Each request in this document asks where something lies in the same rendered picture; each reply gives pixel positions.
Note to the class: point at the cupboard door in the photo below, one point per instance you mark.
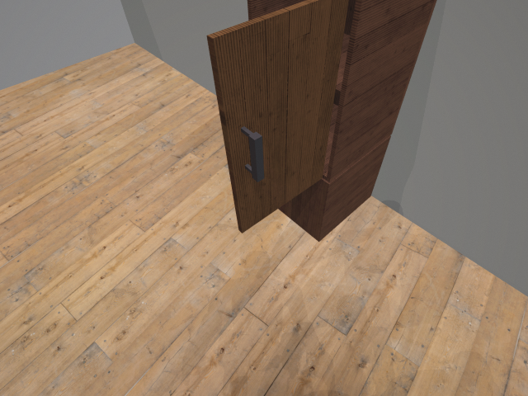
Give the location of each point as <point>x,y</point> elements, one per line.
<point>276,75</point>

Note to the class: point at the handle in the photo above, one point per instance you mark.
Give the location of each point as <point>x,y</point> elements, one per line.
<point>256,153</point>

